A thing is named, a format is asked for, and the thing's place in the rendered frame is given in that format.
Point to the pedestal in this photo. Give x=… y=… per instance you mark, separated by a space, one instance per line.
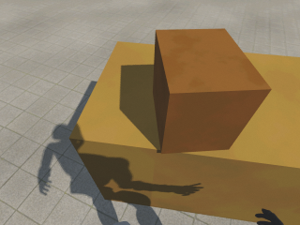
x=116 y=137

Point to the right robot hand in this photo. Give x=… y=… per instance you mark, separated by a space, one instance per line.
x=267 y=214

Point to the carton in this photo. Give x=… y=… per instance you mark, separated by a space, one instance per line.
x=205 y=90

